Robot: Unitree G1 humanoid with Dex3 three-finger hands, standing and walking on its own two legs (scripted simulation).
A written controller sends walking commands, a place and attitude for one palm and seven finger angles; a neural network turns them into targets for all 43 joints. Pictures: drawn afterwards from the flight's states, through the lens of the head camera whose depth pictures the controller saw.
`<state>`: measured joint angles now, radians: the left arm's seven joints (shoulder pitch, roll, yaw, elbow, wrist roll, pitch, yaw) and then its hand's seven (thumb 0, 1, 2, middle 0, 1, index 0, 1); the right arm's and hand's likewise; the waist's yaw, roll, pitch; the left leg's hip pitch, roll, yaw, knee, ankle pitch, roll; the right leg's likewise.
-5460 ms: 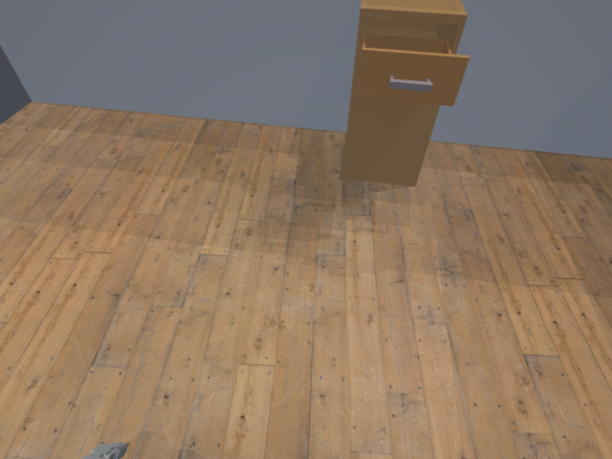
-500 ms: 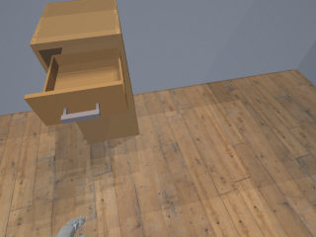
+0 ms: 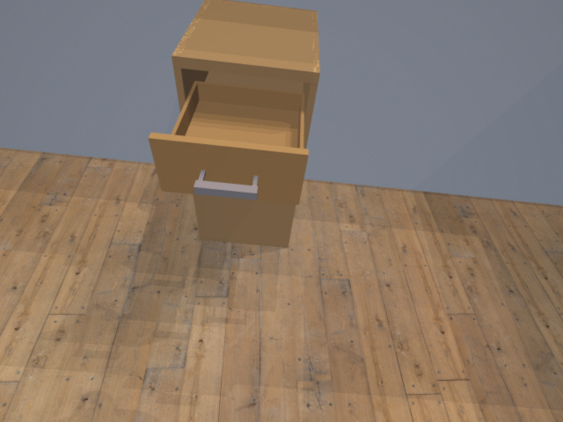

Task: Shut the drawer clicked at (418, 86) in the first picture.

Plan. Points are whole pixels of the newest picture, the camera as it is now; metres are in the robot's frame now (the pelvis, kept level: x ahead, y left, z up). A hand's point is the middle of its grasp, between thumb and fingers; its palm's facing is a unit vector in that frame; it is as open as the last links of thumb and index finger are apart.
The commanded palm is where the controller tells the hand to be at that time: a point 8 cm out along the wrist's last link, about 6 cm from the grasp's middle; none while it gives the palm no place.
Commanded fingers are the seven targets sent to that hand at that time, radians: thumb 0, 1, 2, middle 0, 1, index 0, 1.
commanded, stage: take the last steps up to it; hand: left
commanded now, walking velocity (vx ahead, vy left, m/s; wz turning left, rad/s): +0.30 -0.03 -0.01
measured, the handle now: (227, 183) +0.59 +0.18 -0.07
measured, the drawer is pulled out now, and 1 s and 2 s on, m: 0.30 0.30 0.30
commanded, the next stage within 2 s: come to a stop and stand still in 0.72 s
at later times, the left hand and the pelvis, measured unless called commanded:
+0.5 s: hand (201, 350) +0.26 +0.16 -0.17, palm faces -0.07 -0.99 -0.16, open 7.4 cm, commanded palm none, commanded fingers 0.00 0.90 0.90 -0.20 -0.30 -0.20 -0.30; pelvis +0.15 -0.01 -0.01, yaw -1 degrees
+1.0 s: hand (207, 342) +0.28 +0.16 -0.18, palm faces +0.08 -0.99 -0.15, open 7.4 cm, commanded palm none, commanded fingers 0.00 0.90 0.90 -0.20 -0.30 -0.20 -0.30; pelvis +0.30 -0.01 +0.00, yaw -1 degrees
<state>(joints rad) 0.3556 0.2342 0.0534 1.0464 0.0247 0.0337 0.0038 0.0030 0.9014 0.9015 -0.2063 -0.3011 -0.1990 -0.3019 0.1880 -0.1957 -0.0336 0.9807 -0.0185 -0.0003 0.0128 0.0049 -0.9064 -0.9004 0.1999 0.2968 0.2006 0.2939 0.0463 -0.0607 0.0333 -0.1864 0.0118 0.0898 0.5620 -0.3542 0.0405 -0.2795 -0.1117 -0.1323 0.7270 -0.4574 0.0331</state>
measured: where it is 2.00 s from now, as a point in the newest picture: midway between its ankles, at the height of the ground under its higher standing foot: outside the picture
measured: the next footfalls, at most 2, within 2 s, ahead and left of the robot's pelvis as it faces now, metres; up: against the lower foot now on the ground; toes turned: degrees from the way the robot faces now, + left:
right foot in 0.52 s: +0.30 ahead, -0.12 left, +0.00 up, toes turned -8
left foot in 0.94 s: +0.41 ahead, +0.11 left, +0.00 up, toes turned +6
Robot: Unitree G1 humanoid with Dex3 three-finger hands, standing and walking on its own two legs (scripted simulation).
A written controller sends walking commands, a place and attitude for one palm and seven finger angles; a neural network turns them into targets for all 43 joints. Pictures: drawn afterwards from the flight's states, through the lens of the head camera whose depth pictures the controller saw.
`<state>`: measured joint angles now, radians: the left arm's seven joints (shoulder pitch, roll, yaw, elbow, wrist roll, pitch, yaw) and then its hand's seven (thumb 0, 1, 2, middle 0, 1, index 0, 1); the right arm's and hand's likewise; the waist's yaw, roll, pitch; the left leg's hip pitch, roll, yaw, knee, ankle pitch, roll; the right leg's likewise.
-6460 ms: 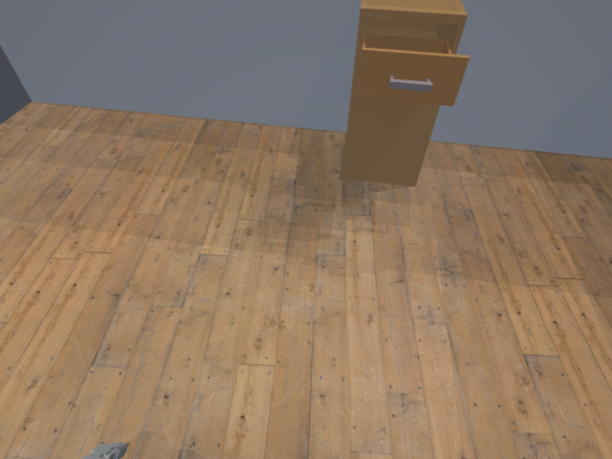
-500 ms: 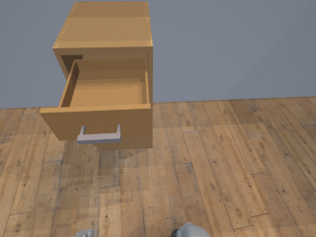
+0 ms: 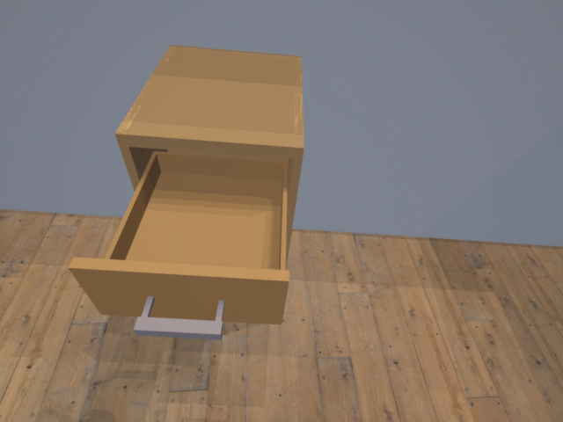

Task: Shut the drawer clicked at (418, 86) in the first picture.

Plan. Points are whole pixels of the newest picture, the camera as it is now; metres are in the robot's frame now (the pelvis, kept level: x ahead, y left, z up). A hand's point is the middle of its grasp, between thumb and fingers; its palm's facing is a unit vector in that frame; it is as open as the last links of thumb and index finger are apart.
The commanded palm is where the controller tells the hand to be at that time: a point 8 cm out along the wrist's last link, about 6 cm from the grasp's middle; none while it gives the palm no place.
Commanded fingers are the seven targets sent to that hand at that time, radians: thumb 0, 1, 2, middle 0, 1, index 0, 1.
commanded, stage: come to a stop and stand still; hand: left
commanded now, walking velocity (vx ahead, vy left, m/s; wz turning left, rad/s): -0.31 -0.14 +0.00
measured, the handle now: (182, 316) +0.28 +0.19 -0.07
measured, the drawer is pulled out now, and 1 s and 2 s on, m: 0.30 0.30 0.30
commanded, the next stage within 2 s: look again from close up in 1.44 s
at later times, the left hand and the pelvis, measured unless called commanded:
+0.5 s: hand out of the picture -0.05 +0.10 -0.14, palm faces +0.02 -0.96 -0.27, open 7.4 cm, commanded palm none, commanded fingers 0.00 0.90 0.90 -0.20 -0.30 -0.20 -0.30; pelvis -0.06 -0.08 +0.02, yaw -3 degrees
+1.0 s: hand out of the picture -0.13 +0.13 -0.17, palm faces +0.11 -0.98 -0.18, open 7.4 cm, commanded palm none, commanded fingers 0.00 0.90 0.90 -0.20 -0.30 -0.20 -0.30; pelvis -0.08 -0.04 +0.01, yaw -1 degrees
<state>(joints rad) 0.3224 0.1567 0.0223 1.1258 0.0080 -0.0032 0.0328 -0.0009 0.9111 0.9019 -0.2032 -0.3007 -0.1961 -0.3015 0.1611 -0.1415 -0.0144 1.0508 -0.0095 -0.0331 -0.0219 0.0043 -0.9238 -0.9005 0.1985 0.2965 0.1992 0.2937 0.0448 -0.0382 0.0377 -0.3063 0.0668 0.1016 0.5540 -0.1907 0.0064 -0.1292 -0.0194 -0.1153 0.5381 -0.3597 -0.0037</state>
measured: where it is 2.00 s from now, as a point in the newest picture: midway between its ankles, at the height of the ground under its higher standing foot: outside the picture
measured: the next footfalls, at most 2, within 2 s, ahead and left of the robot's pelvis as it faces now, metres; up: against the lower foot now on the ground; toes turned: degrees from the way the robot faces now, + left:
right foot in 0.32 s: -0.03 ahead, -0.16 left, +0.00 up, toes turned -6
left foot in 0.96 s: -0.04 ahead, +0.10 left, +0.00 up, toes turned +1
